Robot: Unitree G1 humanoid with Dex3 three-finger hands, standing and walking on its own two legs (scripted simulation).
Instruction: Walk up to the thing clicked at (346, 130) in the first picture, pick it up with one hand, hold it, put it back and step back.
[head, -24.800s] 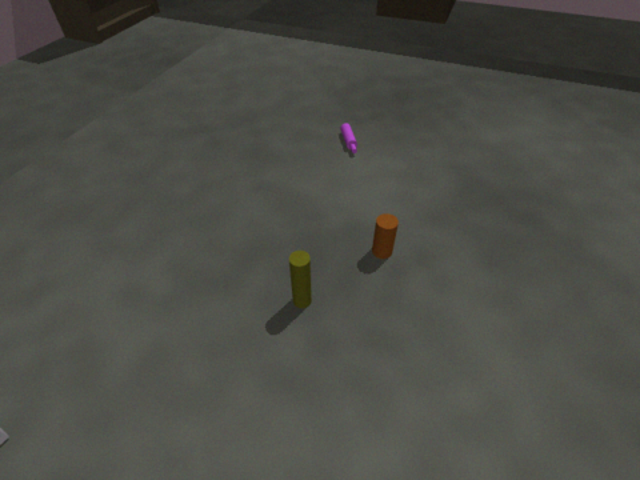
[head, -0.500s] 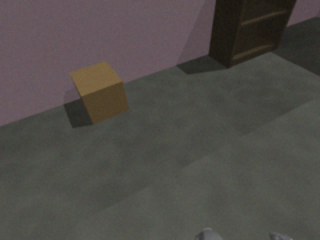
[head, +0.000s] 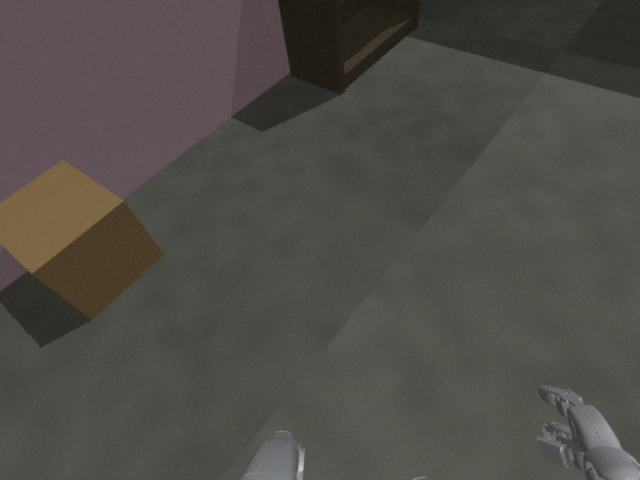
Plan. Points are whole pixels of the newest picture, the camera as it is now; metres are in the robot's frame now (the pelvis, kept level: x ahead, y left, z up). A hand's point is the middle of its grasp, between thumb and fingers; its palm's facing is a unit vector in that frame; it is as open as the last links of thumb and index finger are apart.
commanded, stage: walk up
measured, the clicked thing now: out of the picture +0.10 -1.44 -0.73
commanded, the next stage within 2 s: none
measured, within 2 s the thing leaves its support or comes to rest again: neither
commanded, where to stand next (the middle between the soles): +0.05 -0.01 m, yaw -96 degrees
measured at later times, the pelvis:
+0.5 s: pelvis -0.04 +0.14 +0.01, yaw -31 degrees
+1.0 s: pelvis -0.04 +0.14 +0.00, yaw -52 degrees
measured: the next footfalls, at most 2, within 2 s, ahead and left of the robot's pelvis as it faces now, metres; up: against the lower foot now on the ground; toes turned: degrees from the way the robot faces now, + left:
left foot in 0.06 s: +0.14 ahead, +0.16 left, +0.00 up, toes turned -7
right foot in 0.54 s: -0.10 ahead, +0.04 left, +0.00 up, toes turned -38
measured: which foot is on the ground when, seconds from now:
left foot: up 0.00-0.04, down 0.06-0.58, up 0.60-0.92, down 0.94-1.00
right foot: down 0.00-0.08, up 0.10-0.52, down 0.54-0.96, up 0.98-1.00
